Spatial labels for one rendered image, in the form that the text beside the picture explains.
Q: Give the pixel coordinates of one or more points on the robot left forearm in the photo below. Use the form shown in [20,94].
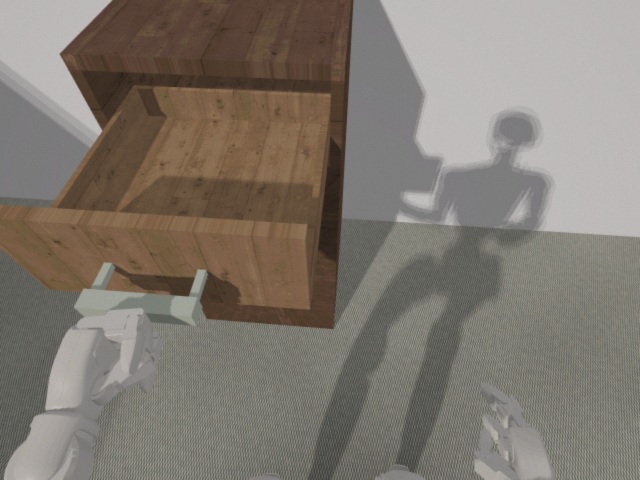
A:
[58,447]

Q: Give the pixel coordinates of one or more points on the drawer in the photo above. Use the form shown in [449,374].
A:
[181,179]

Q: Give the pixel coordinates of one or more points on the left robot hand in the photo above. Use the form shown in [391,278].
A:
[122,342]

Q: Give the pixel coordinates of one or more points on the right robot hand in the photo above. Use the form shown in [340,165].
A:
[521,446]

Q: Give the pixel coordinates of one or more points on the cabinet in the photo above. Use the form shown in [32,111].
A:
[301,46]

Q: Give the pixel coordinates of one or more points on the robot right shin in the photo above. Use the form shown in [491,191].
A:
[398,467]

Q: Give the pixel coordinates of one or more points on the handle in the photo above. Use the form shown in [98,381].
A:
[169,309]

